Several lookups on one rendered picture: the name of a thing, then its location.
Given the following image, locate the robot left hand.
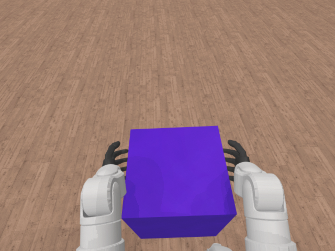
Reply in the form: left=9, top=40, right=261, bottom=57
left=102, top=141, right=128, bottom=179

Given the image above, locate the robot right forearm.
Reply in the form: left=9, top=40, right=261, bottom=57
left=234, top=162, right=297, bottom=251

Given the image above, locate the robot left forearm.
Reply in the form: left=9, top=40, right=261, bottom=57
left=76, top=164, right=127, bottom=251

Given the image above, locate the robot right hand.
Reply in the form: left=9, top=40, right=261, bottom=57
left=223, top=140, right=250, bottom=181

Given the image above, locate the carton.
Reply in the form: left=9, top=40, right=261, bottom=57
left=121, top=126, right=237, bottom=239

